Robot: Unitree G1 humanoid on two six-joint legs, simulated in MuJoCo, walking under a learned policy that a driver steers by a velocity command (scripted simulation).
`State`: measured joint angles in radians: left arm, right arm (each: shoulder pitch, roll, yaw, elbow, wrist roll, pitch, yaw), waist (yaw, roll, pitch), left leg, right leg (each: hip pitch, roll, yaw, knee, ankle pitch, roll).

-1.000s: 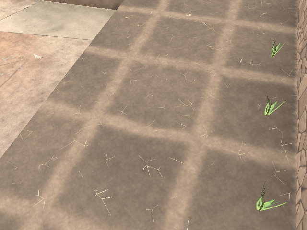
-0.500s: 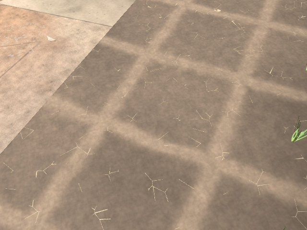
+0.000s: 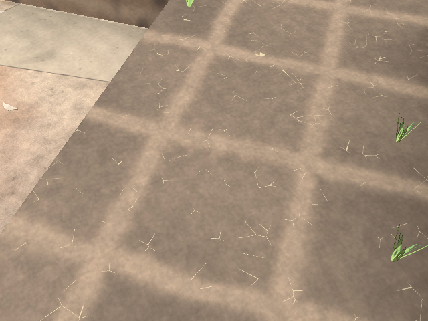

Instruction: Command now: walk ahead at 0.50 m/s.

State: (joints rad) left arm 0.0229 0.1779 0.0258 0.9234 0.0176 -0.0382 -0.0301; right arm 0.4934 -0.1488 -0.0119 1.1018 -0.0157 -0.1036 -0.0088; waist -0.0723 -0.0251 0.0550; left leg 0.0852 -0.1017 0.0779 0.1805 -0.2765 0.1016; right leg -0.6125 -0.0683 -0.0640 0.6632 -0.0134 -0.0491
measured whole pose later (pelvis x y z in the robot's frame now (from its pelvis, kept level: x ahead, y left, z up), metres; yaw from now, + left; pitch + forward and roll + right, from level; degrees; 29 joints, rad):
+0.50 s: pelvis +0.27 -0.03 +0.01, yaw -3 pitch +0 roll -1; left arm 0.48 0.16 0.03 1.08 0.01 -0.09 0.00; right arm 0.06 -0.20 -0.04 0.90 -0.03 -0.04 0.02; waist 0.07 0.03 0.04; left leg -0.62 0.10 0.00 0.71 -0.03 0.00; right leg -0.01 0.10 -0.02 0.23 -0.23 -0.09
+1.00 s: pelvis +0.53 -0.01 +0.01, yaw -20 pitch +1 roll +1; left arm 0.11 0.25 0.07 0.84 0.03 0.00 -0.06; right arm 0.40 -0.21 -0.05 0.96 -0.02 -0.11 -0.01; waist -0.03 -0.05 0.03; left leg -0.04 -0.01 0.23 0.26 -0.24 0.04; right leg -0.68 -0.08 -0.01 0.93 -0.07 -0.06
